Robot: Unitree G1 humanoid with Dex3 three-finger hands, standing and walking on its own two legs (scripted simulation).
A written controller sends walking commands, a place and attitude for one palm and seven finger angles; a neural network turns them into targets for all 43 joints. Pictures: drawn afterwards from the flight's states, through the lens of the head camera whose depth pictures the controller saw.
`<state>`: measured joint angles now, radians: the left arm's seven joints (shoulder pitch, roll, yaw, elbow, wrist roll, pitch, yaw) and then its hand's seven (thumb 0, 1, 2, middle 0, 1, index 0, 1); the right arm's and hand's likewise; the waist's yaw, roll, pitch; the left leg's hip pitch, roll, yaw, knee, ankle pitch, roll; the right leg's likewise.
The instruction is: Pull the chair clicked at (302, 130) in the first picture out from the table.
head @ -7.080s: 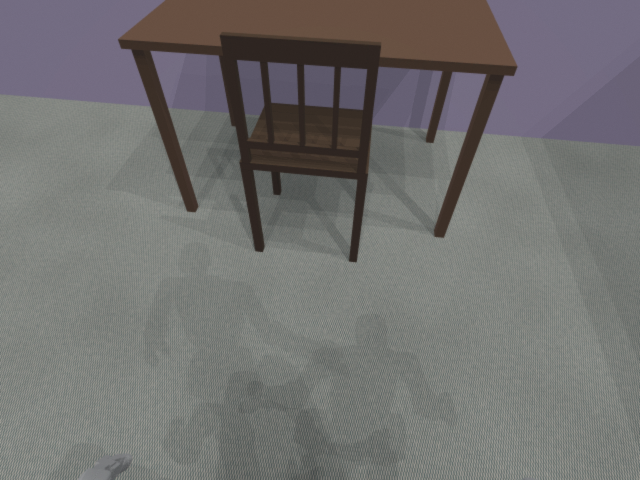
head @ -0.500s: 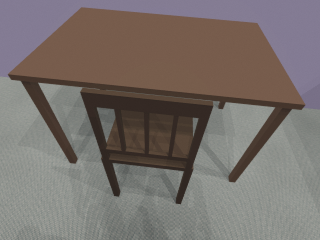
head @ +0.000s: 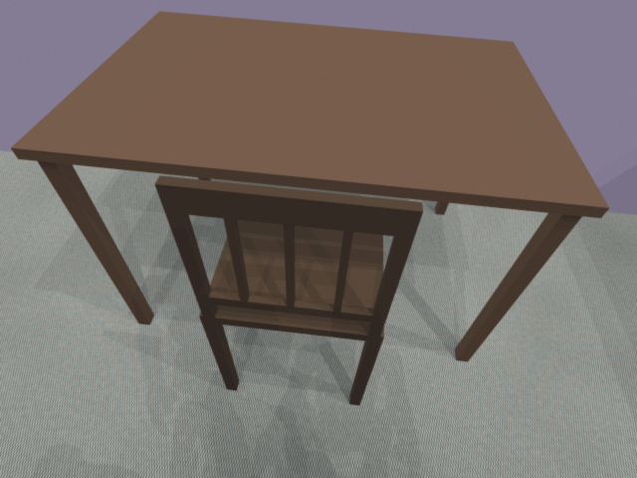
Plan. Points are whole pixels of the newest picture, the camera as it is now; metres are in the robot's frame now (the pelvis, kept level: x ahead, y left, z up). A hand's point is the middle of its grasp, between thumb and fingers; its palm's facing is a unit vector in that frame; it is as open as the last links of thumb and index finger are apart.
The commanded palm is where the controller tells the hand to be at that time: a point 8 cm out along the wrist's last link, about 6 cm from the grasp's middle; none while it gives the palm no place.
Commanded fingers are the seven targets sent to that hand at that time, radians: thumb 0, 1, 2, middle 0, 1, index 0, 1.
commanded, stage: shuffle to correct the standing spot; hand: left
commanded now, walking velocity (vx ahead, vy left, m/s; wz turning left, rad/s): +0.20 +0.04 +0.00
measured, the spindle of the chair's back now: (290, 267) +0.49 +0.09 -0.11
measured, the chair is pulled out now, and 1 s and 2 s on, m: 0.00 0.00 0.00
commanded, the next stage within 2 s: come to a stop and stand still in 0.02 s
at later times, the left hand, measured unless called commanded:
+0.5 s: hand out of the picture +0.02 +0.17 -0.18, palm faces +0.04 -0.98 -0.19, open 7.4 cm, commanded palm none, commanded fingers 0.00 0.90 0.90 -0.20 -0.30 -0.20 -0.30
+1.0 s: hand out of the picture +0.00 +0.16 -0.17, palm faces -0.01 -0.97 -0.22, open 7.4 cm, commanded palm none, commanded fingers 0.00 0.90 0.90 -0.20 -0.30 -0.20 -0.30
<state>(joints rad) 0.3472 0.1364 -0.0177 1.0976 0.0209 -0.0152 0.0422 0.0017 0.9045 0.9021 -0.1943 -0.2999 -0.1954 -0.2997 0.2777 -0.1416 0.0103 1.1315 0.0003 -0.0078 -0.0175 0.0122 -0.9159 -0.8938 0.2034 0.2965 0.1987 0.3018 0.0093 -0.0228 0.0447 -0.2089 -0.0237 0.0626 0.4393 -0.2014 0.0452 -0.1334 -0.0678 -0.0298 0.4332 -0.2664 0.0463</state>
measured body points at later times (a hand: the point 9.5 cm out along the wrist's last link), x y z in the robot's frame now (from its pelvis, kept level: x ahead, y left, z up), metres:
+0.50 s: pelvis +0.02 +0.01 +0.00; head +0.05 +0.01 +0.45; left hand +0.02 +0.22 -0.16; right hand +0.04 -0.22 -0.16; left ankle +0.03 +0.09 -0.74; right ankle -0.02 -0.15 -0.74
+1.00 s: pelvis -0.01 -0.03 -0.01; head -0.01 -0.03 +0.44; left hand +0.00 +0.21 -0.16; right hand +0.01 -0.26 -0.16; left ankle +0.02 +0.09 -0.74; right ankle -0.02 -0.15 -0.74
